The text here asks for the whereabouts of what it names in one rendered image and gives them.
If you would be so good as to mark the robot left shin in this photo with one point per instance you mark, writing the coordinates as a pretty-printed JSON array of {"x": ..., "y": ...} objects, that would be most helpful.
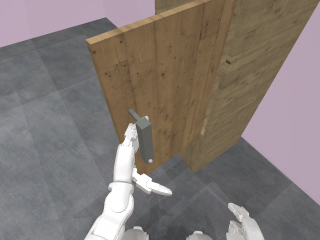
[{"x": 138, "y": 227}]

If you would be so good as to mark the left robot thigh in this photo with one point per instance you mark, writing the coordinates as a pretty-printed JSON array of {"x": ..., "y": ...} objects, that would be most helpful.
[{"x": 135, "y": 234}]

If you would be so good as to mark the robot left hand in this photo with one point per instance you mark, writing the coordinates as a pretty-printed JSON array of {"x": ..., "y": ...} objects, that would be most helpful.
[{"x": 125, "y": 160}]

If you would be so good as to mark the left robot forearm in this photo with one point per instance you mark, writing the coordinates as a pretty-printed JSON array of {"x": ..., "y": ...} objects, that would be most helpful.
[{"x": 118, "y": 207}]

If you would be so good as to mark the handle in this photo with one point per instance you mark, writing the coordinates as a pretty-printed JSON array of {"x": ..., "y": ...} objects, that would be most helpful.
[{"x": 145, "y": 139}]

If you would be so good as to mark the robot right hand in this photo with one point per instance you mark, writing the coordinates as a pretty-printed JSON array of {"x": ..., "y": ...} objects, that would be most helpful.
[{"x": 247, "y": 230}]

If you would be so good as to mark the cupboard door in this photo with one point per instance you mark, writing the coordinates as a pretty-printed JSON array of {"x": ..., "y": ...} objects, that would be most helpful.
[{"x": 164, "y": 67}]

